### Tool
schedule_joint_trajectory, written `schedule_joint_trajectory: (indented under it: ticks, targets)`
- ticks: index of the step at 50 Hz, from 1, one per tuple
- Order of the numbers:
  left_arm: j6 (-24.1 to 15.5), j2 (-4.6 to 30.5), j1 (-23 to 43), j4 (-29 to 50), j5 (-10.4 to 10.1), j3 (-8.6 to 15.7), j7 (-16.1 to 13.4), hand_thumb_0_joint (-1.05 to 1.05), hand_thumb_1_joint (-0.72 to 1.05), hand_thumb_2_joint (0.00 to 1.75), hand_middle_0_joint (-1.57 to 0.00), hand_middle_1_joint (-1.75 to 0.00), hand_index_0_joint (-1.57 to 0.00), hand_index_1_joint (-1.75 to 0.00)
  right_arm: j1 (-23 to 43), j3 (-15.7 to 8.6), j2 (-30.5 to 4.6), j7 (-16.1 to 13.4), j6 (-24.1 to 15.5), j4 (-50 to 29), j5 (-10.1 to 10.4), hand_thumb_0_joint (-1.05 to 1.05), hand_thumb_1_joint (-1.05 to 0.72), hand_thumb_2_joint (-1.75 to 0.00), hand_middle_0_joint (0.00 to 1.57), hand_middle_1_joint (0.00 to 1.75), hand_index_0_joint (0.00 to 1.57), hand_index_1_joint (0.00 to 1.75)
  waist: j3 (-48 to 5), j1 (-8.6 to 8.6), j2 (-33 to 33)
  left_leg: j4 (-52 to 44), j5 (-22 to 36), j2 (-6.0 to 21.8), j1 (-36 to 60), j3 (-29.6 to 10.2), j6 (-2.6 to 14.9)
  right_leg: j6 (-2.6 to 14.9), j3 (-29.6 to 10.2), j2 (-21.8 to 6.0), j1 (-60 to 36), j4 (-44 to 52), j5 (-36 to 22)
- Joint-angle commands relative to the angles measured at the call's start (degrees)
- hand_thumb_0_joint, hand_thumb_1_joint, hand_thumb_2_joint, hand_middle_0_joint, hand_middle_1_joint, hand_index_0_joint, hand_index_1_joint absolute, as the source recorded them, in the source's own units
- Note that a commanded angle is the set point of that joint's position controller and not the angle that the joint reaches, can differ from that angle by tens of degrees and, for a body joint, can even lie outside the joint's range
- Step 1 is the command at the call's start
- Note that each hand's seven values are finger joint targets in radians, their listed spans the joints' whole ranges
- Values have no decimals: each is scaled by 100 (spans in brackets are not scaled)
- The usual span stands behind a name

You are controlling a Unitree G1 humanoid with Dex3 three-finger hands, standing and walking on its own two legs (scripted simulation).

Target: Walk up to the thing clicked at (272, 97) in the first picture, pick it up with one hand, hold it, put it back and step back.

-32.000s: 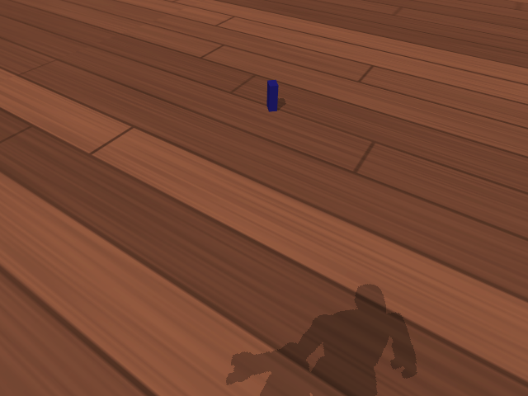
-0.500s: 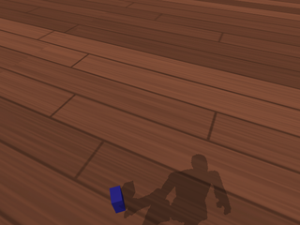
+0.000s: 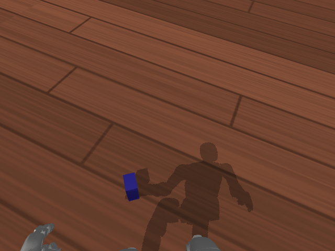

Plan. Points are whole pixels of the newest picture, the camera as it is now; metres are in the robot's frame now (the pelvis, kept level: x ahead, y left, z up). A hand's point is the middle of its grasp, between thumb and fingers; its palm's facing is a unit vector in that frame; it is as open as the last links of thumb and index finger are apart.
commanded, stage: step back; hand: left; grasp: from the side
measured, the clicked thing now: (131, 187) +0.47 +0.13 -0.65
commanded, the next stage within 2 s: none
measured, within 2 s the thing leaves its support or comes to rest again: neither
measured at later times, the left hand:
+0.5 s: hand out of the picture +0.01 +0.26 -0.14, palm faces -0.08 -0.92 -0.39, open 7.4 cm
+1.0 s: hand out of the picture -0.13 +0.31 -0.15, palm faces -0.07 -0.93 -0.36, open 7.4 cm
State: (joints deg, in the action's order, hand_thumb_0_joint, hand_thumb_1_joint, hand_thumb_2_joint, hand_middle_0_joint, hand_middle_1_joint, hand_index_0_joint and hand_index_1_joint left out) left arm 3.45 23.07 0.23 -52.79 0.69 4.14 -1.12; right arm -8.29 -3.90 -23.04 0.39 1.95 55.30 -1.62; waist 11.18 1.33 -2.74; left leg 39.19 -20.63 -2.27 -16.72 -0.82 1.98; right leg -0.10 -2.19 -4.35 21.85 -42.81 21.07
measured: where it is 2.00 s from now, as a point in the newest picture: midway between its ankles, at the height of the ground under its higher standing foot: outside the picture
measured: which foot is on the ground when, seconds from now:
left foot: down 0.00-0.42, up 0.44-0.70, down 0.72-1.00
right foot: up 0.00-0.36, down 0.38-0.74, up 0.76-1.00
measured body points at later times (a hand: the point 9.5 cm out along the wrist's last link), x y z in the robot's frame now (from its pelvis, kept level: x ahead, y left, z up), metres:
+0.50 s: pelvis -0.10 +0.01 +0.01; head -0.05 -0.01 +0.45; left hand +0.01 +0.31 -0.11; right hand -0.01 -0.31 -0.12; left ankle -0.05 +0.11 -0.67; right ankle -0.10 -0.12 -0.72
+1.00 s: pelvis -0.24 +0.04 +0.01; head -0.18 +0.07 +0.46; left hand -0.12 +0.35 -0.12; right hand -0.14 -0.28 -0.08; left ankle -0.16 +0.13 -0.72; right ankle -0.30 -0.13 -0.62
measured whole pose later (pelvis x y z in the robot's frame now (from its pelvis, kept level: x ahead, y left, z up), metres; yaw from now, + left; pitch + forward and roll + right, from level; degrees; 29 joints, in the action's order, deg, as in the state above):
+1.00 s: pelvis -0.24 +0.04 +0.01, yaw -4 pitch -2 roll -2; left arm 4.3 23.7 -10.2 -46.6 1.1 5.7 -0.9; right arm -7.3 -1.7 -20.0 -1.1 0.4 47.3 -1.8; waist 10.3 -0.4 -2.8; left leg 33.0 -11.2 0.9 -19.7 0.3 2.5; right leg -1.5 -9.8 5.8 23.5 -68.3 27.7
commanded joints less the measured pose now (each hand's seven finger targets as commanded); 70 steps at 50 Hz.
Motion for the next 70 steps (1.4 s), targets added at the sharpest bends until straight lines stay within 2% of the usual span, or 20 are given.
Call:
schedule_joint_trajectory:
  ticks: [1,4,12,17,19,20,21,22,25,32,35,37,38,41,52,58,60,61,64,70]
  targets:
    - [-11,926,-150,429,-35,209,-180,0,90,90,-20,-30,-20,-30,-16,-406,-1727,-111,-167,-603,12,0,-90,-90,20,30,20,30,-1544,56,1246,-1636,4167,2003,696,-2421,883,228,-1129,1025,416,-2335,1565]
    - [-25,983,-655,331,-101,196,-175,0,90,90,-20,-30,-20,-30,290,-299,-1251,-227,-179,-795,-21,0,-90,-90,20,30,20,30,-1598,-300,1099,-1119,4096,1520,1315,-1379,881,149,-951,891,835,-2709,795]
    - [-134,885,-624,613,-5,269,-56,0,90,90,-20,-30,-20,-30,-301,-331,-1296,-273,-160,-917,22,0,-90,-90,20,30,20,30,-1450,136,1008,-1110,3858,1809,1582,-1502,1313,-85,-462,717,431,-1188,912]
    - [-201,796,-1258,463,35,314,37,0,90,90,-20,-30,-20,-30,86,-295,-1355,-222,-105,-1052,65,0,-90,-90,20,30,20,30,-1716,-135,959,-925,2537,1595,839,-1234,945,151,30,543,-732,818,21]
    - [-255,881,-1670,363,116,349,35,0,90,90,-20,-30,-20,-30,217,-239,-1242,-190,-75,-1035,135,0,-90,-90,20,30,20,30,-1742,-307,731,-600,1752,1324,68,-986,497,368,-251,261,-1479,1736,-869]
    - [-287,1294,-1490,473,182,452,42,0,90,90,-20,-30,-20,-30,158,-175,-1039,-169,-69,-1079,169,0,-90,-90,20,30,20,30,-1476,-180,-338,82,707,666,-974,-621,102,768,-1650,-571,-1600,1976,-1014]
    - [-260,1797,-1120,652,105,546,63,0,90,90,-20,-30,-20,-30,431,-189,-941,-209,-47,-1106,182,0,-90,-90,20,30,20,30,-1063,-403,-1419,1488,-1183,-319,-982,-65,-146,1771,-2799,-1711,-568,2493,-1429]
    - [-305,1706,-794,883,150,529,40,0,90,90,-20,-30,-20,-30,357,-222,-1047,-225,-19,-1003,135,0,-90,-90,20,30,20,30,-758,-303,-1100,2447,-1510,-275,-864,-669,-199,1931,-2968,-1899,-103,2430,-2018]
    - [-319,1226,-373,1028,97,415,-41,0,90,90,-20,-30,-20,-30,-143,-162,-959,-212,-51,-815,224,0,-90,-90,20,30,20,30,-885,-10,-525,2931,-751,-555,-1034,-825,-200,1334,-1320,-944,-592,1912,-3084]
    - [-217,1186,-842,1229,130,376,-88,0,90,90,-20,-30,-20,-30,-255,-136,-901,-208,-136,-1000,106,0,-90,-90,20,30,20,30,-1382,-314,-885,317,-818,70,-755,-262,-198,1197,-1082,-982,-1939,1177,-3531]
    - [-101,1144,-719,1314,26,285,-12,0,90,90,-20,-30,-20,-30,-682,-235,-920,-177,-223,-791,30,0,-90,-90,20,30,20,30,-1457,-47,-407,-1540,1128,89,515,-22,-103,735,-712,-524,-1061,497,-2535]
    - [-98,864,-634,1472,-43,241,-38,0,90,90,-20,-30,-20,-30,-260,-437,-2022,-114,-237,-1006,-45,0,-90,-90,20,30,20,30,-1325,1,1834,-2048,2613,2248,466,-2836,1023,146,-17,1009,452,-1043,1198]
    - [-88,1050,-333,1363,48,369,-119,0,90,90,-20,-30,-20,-30,-322,-473,-2083,-126,-244,-1009,-66,0,-90,-90,20,30,20,30,-1221,283,1539,-2152,2457,2558,-191,-3404,1527,119,-894,1027,212,-2153,1786]
    - [-58,919,-975,1057,-78,353,-93,0,90,90,-20,-30,-20,-30,277,-241,-1313,-226,-273,-1061,-27,0,-90,-90,20,30,20,30,-1176,-307,823,-1511,3323,1690,539,-1601,922,173,-1122,1034,835,-3090,885]
    - [-60,941,-1323,992,54,390,63,0,90,90,-20,-30,-20,-30,-87,-345,-1388,-224,-213,-1291,-40,0,-90,-90,20,30,20,30,-1460,72,1207,-1670,1541,1760,1076,-1362,1172,-184,-427,690,234,-1195,797]
    - [-89,1004,-2489,406,147,514,185,0,90,90,-20,-30,-20,-30,205,-312,-1345,-199,-20,-1340,31,0,-90,-90,20,30,20,30,-1539,-378,944,-1085,-343,1201,-790,-838,341,343,-106,366,-1701,1782,61]
    - [-84,2056,-1615,955,240,724,178,0,90,90,-20,-30,-20,-30,421,-260,-928,-289,-44,-1491,79,0,-90,-90,20,30,20,30,-751,-607,-1450,1544,-1357,-307,-1554,-309,-316,1557,-2927,-1873,285,3018,1273]
    - [-123,1987,-1141,1161,217,663,150,0,90,90,-20,-30,-20,-30,415,-339,-1183,-331,-23,-1402,66,0,-90,-90,20,30,20,30,-281,-457,-1041,2414,-1177,-125,-1181,-790,-371,1719,-2925,-1997,1227,3179,1292]
    - [-192,1317,-332,1275,223,487,45,0,90,90,-20,-30,-20,-30,-349,-262,-1049,-275,-98,-1095,136,0,-90,-90,20,30,20,30,-557,124,-703,2923,-451,-488,-1020,-658,-283,1092,-922,-873,493,2172,-1090]
    - [-151,1202,-1039,1293,191,435,-58,0,90,90,-20,-30,-20,-30,-307,-131,-850,-240,-230,-1164,52,0,-90,-90,20,30,20,30,-1158,-378,-906,393,-746,17,-1023,-59,-244,1026,-755,-956,-1750,1087,-3082]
